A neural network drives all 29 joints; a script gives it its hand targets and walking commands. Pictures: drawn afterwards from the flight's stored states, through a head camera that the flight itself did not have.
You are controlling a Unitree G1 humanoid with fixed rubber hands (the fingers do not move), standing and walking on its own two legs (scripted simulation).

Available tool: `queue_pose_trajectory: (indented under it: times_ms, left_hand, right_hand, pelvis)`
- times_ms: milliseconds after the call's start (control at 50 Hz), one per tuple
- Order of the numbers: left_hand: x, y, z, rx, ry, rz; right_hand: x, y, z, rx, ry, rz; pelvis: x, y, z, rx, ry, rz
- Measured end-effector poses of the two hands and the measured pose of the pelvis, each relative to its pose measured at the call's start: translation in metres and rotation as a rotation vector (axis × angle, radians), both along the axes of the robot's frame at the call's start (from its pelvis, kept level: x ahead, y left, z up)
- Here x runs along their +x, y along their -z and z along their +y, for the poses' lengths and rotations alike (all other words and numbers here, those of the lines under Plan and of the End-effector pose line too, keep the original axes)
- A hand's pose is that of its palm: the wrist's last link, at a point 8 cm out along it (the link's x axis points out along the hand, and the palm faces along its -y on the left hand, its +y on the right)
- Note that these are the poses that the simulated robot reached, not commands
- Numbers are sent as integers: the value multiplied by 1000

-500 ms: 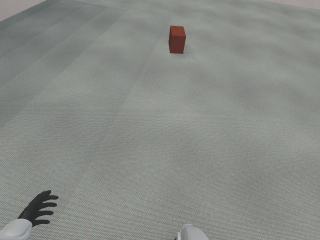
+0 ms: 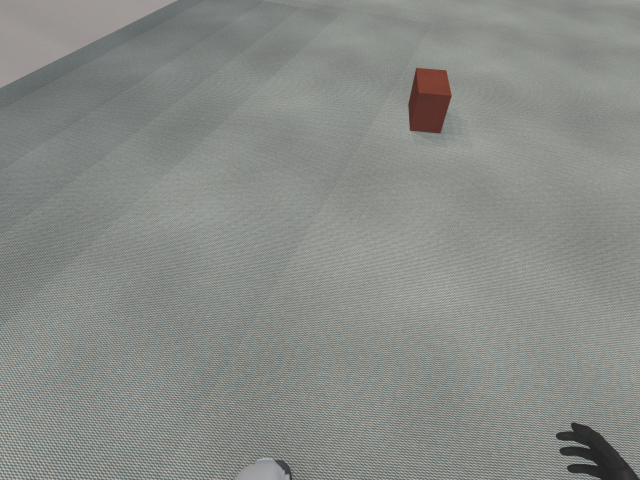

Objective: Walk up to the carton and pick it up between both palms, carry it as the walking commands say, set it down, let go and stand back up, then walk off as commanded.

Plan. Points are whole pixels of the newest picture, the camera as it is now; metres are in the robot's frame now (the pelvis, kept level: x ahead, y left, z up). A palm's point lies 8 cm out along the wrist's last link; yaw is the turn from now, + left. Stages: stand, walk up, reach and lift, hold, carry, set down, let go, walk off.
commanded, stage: walk up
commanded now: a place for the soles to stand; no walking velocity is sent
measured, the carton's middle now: (428, 100) +2.16 -0.43 -0.64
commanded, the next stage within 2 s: none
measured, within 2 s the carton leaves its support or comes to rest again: neither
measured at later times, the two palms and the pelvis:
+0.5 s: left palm (216, 223) +0.53 +0.25 -0.04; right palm (629, 415) +0.27 -0.41 -0.09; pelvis +0.29 -0.05 +0.00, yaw -9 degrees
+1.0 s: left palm (248, 173) +0.74 +0.24 -0.09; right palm (579, 235) +0.60 -0.43 -0.06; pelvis +0.57 -0.07 +0.00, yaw -12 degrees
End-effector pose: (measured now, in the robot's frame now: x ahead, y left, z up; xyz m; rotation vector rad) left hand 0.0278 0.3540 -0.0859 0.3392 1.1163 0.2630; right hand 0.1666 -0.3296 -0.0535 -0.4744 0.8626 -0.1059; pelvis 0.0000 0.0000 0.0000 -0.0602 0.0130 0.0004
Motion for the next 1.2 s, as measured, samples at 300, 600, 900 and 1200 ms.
queue_pose_trajectory:
  times_ms: [300,600,900,1200]
  left_hand:
    - [332,-20,-51,-44,327,-150]
    - [492,-36,-97,30,261,-195]
    - [606,23,-79,5,212,-13]
    - [877,-35,-168,76,377,-262]
  right_hand:
    - [30,-1,-37,-41,308,59]
    - [213,34,-71,59,291,144]
    - [445,8,-84,-32,253,-27]
    - [472,58,-148,21,443,202]
  pelvis:
    - [168,-8,-1,106,154,-41]
    - [347,-8,-57,26,136,-32]
    - [526,13,-54,94,161,-39]
    - [678,17,-123,60,187,-55]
